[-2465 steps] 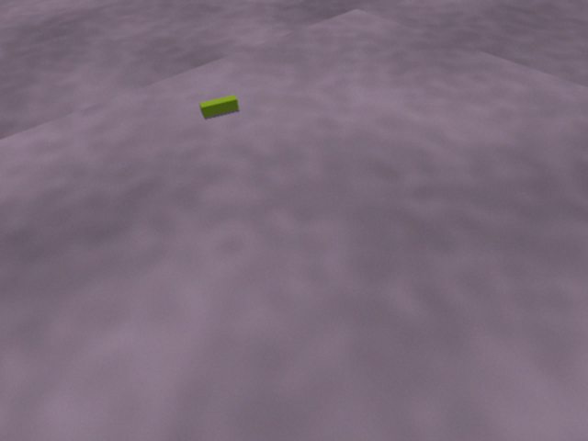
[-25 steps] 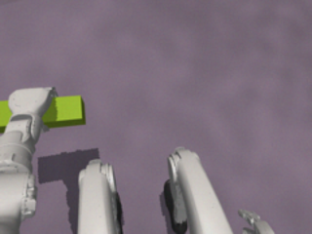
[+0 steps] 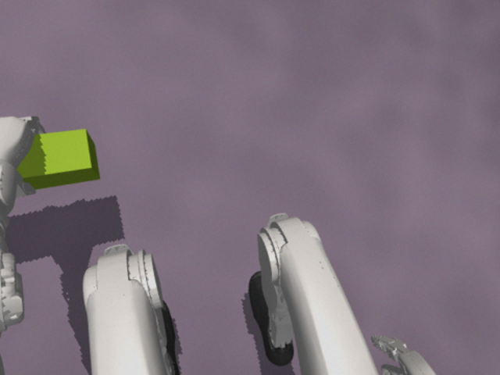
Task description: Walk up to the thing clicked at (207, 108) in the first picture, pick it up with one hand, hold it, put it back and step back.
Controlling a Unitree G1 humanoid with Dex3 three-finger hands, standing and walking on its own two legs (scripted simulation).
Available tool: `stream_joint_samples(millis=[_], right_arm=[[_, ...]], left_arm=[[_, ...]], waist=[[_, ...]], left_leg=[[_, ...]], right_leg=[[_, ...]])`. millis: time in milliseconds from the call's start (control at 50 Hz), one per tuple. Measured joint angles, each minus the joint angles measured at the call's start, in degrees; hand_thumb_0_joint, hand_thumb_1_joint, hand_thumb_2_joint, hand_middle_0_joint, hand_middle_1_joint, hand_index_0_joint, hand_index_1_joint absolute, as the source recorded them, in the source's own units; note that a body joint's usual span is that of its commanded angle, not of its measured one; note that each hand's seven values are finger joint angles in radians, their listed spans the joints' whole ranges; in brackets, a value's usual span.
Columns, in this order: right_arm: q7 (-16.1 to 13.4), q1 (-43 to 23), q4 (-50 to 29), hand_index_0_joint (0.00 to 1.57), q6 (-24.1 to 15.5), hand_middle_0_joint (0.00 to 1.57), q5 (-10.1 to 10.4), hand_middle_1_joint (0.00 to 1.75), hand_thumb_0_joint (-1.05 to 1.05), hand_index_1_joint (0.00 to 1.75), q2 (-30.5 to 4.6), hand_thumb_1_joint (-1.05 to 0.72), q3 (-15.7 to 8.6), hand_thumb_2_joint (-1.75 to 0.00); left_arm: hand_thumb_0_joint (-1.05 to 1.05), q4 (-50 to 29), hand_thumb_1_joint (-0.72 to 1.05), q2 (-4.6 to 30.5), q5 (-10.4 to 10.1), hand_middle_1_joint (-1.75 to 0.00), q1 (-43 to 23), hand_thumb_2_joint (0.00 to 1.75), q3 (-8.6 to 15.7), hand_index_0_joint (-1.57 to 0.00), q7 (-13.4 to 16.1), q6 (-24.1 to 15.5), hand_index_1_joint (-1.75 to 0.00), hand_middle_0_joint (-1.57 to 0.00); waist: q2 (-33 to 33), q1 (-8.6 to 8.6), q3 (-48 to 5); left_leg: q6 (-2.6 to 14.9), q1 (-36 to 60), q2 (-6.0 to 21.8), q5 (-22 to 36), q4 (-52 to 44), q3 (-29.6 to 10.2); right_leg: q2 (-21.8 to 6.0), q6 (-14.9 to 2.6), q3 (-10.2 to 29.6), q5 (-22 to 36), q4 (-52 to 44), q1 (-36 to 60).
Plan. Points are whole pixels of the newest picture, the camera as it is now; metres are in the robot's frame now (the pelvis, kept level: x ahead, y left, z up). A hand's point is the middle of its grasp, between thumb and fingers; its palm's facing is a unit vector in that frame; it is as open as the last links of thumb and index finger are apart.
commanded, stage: crouch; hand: left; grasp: from above
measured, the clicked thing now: (16, 165) +0.47 +0.31 -0.19
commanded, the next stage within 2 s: lower in 0.34 s
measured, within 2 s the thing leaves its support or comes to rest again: rests again in 1.72 s
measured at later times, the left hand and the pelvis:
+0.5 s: hand (24, 167) +0.47 +0.31 -0.21, palm faces -0.47 -0.05 -0.88, open 9.9 cm; pelvis +0.00 +0.00 -0.04, yaw -2 degrees
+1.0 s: hand (38, 173) +0.48 +0.31 -0.26, palm faces -0.47 -0.07 -0.88, open 9.9 cm; pelvis +0.00 +0.00 -0.06, yaw -4 degrees
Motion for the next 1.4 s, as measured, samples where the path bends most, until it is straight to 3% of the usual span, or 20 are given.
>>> stream_joint_samples(millis=[240, 620, 880, 1400], right_arm=[[0.2, 0.5, 0.2, 0.20, 0.3, 0.20, -0.7, 0.30, 0.00, 0.30, -0.3, -0.92, 2.5, -0.90], [0.5, -1.5, -0.8, 0.20, 0.2, 0.20, -1.6, 0.30, 0.00, 0.30, -1.1, -0.92, 4.9, -0.90], [1.0, -2.2, -1.3, 0.20, -0.6, 0.20, -3.3, 0.30, 0.00, 0.30, -1.3, -0.92, 7.0, -0.89], [1.9, -3.8, -2.5, 0.20, -3.8, 0.20, -5.7, 0.30, 0.00, 0.30, -2.4, -0.91, 11.3, -0.89]], left_arm=[[-0.01, 2.6, 0.00, 3.1, 1.4, -0.75, -1.6, 0.60, 0.6, -0.65, 0.9, -1.5, -0.68, -0.59], [-0.01, 5.2, 0.00, 6.6, 1.3, -0.74, -3.0, 0.60, 0.7, -0.65, 1.3, -2.7, -0.67, -0.59], [-0.01, 8.3, 0.00, 9.5, 3.5, -0.75, -3.4, 0.60, 2.5, -0.64, 5.1, -4.3, -0.68, -0.59], [-0.01, 13.1, 0.01, 14.1, 3.6, -0.75, -3.4, 0.59, 4.0, -0.64, 10.1, -3.4, -0.68, -0.59]], waist=[[-0.6, -1.16, 1.5], [-1.7, -1.99, 4.1], [-3.5, -3.31, 6.2], [-6.0, -6.04, 9.9]], left_leg=[[-0.06, -3.8, -0.2, 0.4, 4.6, -1.2], [-0.35, -6.2, -0.2, -0.4, 8.7, -2.7], [-0.57, -7.8, -0.4, -0.9, 11.9, -4.2], [-0.71, -7.9, 0.0, -2.2, 14.8, -6.5]], right_leg=[[0.2, 0.11, -0.8, 0.5, 4.0, -3.3], [0.6, 0.20, -2.0, 0.2, 7.2, -5.4], [0.9, 0.30, -3.0, 0.0, 9.6, -6.5], [2.0, 0.69, -4.8, 0.0, 10.7, -6.3]])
